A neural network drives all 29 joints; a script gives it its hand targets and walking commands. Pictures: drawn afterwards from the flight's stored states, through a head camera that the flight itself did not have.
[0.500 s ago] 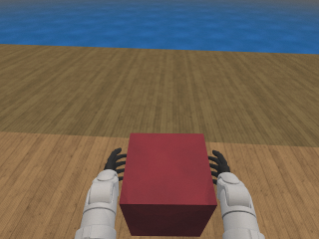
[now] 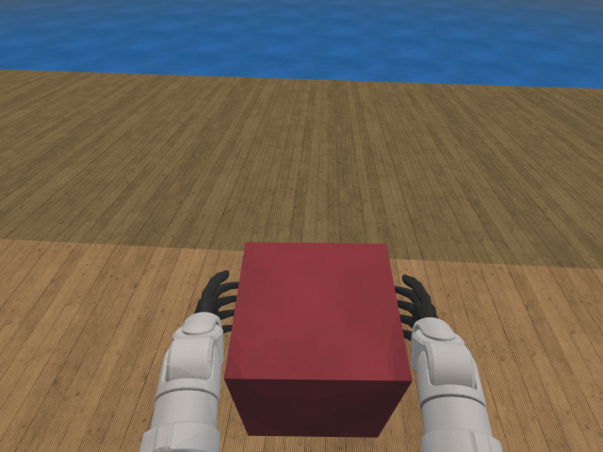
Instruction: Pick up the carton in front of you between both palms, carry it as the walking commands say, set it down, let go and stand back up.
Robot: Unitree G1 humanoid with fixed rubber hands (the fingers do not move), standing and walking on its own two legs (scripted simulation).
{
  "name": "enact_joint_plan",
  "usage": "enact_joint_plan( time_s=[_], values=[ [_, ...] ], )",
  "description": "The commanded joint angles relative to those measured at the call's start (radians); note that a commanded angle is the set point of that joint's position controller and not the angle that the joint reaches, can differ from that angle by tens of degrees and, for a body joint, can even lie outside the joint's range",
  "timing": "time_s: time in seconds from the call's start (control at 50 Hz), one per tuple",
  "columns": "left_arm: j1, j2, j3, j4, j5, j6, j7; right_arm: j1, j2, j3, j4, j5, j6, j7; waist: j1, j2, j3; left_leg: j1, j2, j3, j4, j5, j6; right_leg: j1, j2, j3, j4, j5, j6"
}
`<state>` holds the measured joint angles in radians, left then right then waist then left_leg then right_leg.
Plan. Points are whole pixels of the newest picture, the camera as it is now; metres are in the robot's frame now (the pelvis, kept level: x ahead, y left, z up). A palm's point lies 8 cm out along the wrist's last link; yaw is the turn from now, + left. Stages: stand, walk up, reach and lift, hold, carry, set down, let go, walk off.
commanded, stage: reach and lift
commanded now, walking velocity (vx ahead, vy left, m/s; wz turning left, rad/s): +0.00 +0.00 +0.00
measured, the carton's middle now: (314, 343) +0.31 +0.00 -0.04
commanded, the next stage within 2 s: hold in 0.40 s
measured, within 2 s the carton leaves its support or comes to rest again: neither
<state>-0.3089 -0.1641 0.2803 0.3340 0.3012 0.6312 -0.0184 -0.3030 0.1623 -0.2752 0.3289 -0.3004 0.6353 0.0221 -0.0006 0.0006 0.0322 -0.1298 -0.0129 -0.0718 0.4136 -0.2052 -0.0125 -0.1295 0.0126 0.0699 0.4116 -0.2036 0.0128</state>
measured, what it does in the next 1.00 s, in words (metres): stands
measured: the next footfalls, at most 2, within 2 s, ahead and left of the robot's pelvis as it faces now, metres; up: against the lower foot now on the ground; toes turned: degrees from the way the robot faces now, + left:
right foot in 1.22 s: +0.14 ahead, -0.10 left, +0.00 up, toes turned -9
left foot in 1.50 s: +0.35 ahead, +0.13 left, +0.00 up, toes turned +11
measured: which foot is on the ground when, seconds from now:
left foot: down 0.00-1.00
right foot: down 0.00-1.00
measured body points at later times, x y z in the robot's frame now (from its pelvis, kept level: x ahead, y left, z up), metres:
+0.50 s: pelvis +0.01 +0.00 +0.00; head -0.02 +0.00 +0.45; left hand +0.31 +0.15 +0.04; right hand +0.30 -0.15 +0.04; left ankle +0.02 +0.13 -0.74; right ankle +0.02 -0.13 -0.74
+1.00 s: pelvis +0.01 +0.00 -0.01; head -0.04 +0.01 +0.44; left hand +0.32 +0.16 +0.06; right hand +0.32 -0.15 +0.06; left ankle +0.02 +0.13 -0.74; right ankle +0.02 -0.13 -0.74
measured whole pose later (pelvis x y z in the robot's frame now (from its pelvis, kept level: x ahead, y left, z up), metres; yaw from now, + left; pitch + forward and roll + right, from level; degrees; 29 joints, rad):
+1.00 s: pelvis +0.01 +0.00 -0.01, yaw +1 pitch +0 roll +0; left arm -0.26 -0.15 0.18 0.11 0.23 0.84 0.02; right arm -0.25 0.13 -0.20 0.11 -0.21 0.84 -0.01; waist -0.01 -0.01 -0.13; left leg -0.26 0.01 -0.03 0.57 -0.36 -0.02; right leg -0.24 0.00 0.05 0.52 -0.28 0.01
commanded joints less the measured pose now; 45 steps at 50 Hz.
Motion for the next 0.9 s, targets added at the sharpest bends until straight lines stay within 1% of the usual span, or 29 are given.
enact_joint_plan(
  time_s=[0.0, 0.16, 0.36, 0.4, 0.46, 0.5, 0.54, 0.6, 0.7, 0.78, 0.8, 0.82, 0.84, 0.86, 0.88],
  values=[
    [-0.438, -0.936, -0.544, -0.02, -0.23, -0.018, -0.23, -0.455, 0.93, 0.546, -0.03, 0.235, -0.023, 0.225, 0.002, 0.0, -0.291, 0.086, -0.087, 0.007, -0.062, 0.197, 0.003, 0.097, 0.086, -0.004, -0.06, 0.198, -0.004],
    [-0.39, -0.923, -0.565, -0.076, -0.246, 0.002, -0.225, -0.404, 0.919, 0.564, -0.084, 0.248, -0.003, 0.219, 0.001, 0.0, -0.278, 0.11, -0.089, 0.002, -0.075, 0.248, 0.0, 0.121, 0.088, 0.002, -0.074, 0.246, -0.001],
    [-0.391, -0.913, -0.574, -0.108, -0.253, 0.026, -0.222, -0.404, 0.906, 0.573, -0.117, 0.255, 0.021, 0.215, 0.0, 0.001, -0.256, 0.115, -0.089, -0.001, -0.084, 0.226, 0.001, 0.125, 0.088, 0.002, -0.083, 0.221, -0.002],
    [-0.393, -0.919, -0.595, -0.13, -0.265, 0.031, -0.221, -0.408, 0.91, 0.594, -0.141, 0.267, 0.026, 0.215, 0.0, 0.001, -0.268, 0.125, -0.089, -0.002, -0.086, 0.236, 0.001, 0.133, 0.088, 0.002, -0.085, 0.231, -0.001],
    [-0.375, -0.921, -0.643, -0.197, -0.295, 0.054, -0.215, -0.391, 0.911, 0.645, -0.21, 0.298, 0.049, 0.21, 0.0, -0.001, -0.306, 0.158, -0.089, -0.008, -0.091, 0.294, 0.0, 0.164, 0.089, 0.005, -0.092, 0.288, 0.002],
    [-0.349, -0.898, -0.637, -0.211, -0.291, 0.078, -0.208, -0.365, 0.889, 0.64, -0.223, 0.296, 0.073, 0.204, 0.001, -0.001, -0.279, 0.157, -0.087, -0.008, -0.103, 0.285, 0.0, 0.168, 0.088, 0.006, -0.101, 0.278, 0.001],
    [-0.335, -0.87, -0.608, -0.195, -0.273, 0.097, -0.203, -0.351, 0.861, 0.61, -0.204, 0.278, 0.092, 0.2, 0.001, 0.001, -0.214, 0.134, -0.084, -0.003, -0.117, 0.216, 0.001, 0.149, 0.086, 0.004, -0.113, 0.208, -0.002],
    [-0.36, -0.857, -0.578, -0.166, -0.257, 0.107, -0.206, -0.376, 0.849, 0.577, -0.174, 0.26, 0.1, 0.205, 0.0, 0.002, -0.151, 0.102, -0.082, 0.005, -0.125, 0.111, 0.003, 0.116, 0.082, -0.002, -0.121, 0.108, -0.008],
    [-0.438, -0.889, -0.59, -0.164, -0.269, 0.099, -0.217, -0.455, 0.88, 0.592, -0.174, 0.273, 0.092, 0.215, 0.001, 0.003, -0.19, 0.101, -0.079, 0.006, -0.11, 0.085, 0.007, 0.112, 0.08, -0.005, -0.109, 0.082, -0.008],
    [-0.468, -0.895, -0.586, -0.146, -0.267, 0.093, -0.22, -0.486, 0.889, 0.589, -0.157, 0.271, 0.086, 0.218, 0.002, 0.003, -0.203, 0.095, -0.079, 0.007, -0.104, 0.058, 0.007, 0.11, 0.079, -0.007, -0.102, 0.058, -0.009],
    [-0.51, -0.895, -0.608, -0.13, -0.292, 0.1, -0.22, -0.519, 0.889, 0.601, -0.143, 0.282, 0.093, 0.215, -0.003, -0.011, -0.272, -0.008, 0.102, 0.006, -0.034, -0.114, 0.016, 0.011, -0.099, -0.009, -0.038, -0.11, -0.013],
    [-0.502, -0.892, -0.608, -0.15, -0.29, 0.102, -0.217, -0.513, 0.891, 0.606, -0.158, 0.296, 0.096, 0.212, 0.005, -0.009, -0.274, -0.043, 0.086, -0.014, -0.055, -0.321, 0.01, -0.035, -0.088, 0.02, -0.068, -0.322, -0.02],
    [-0.508, -0.893, -0.62, -0.168, -0.299, 0.107, -0.214, -0.52, 0.892, 0.622, -0.178, 0.311, 0.099, 0.208, 0.0, -0.018, -0.247, -0.102, 0.07, -0.008, -0.052, -0.477, 0.008, -0.088, -0.078, 0.021, -0.08, -0.492, -0.023],
    [-0.52, -0.898, -0.636, -0.188, -0.311, 0.113, -0.21, -0.535, 0.894, 0.638, -0.198, 0.324, 0.104, 0.205, -0.002, -0.024, -0.231, -0.137, 0.065, 0.003, -0.03, -0.506, 0.004, -0.114, -0.079, 0.025, -0.075, -0.531, -0.026],
    [-0.522, -0.897, -0.648, -0.204, -0.322, 0.122, -0.204, -0.546, 0.892, 0.652, -0.215, 0.334, 0.114, 0.2, -0.001, -0.031, -0.238, -0.149, 0.062, 0.019, 0.011, -0.426, 0.007, -0.111, -0.09, 0.03, -0.061, -0.472, -0.033]
  ],
)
